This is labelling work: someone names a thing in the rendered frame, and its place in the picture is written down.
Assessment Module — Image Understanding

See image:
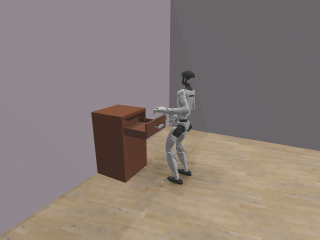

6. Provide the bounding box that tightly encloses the right robot foot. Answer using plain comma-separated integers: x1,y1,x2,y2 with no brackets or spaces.
177,169,192,176

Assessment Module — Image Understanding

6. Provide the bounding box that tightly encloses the robot left thigh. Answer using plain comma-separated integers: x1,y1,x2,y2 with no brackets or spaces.
165,126,183,158

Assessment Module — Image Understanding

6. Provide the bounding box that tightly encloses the drawer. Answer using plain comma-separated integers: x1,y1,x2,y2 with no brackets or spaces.
123,115,166,140

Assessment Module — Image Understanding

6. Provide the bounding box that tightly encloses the left robot upper arm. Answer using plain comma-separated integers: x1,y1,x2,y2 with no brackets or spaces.
177,89,190,114

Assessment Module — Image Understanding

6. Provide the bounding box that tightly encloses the robot left hand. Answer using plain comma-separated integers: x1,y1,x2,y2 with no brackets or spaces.
153,106,168,119

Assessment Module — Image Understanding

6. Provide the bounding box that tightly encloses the robot left forearm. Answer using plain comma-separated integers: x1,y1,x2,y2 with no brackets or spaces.
165,107,187,115

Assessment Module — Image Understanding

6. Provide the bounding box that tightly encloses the cabinet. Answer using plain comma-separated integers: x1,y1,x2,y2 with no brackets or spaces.
91,104,147,183

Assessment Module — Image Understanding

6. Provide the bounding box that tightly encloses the robot right hand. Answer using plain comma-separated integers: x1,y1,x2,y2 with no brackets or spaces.
167,115,179,125

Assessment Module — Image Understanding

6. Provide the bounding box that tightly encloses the handle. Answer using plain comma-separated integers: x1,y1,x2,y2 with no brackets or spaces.
155,124,164,129

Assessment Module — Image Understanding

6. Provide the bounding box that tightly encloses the right robot upper arm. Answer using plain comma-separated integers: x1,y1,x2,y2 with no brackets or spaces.
191,90,195,111

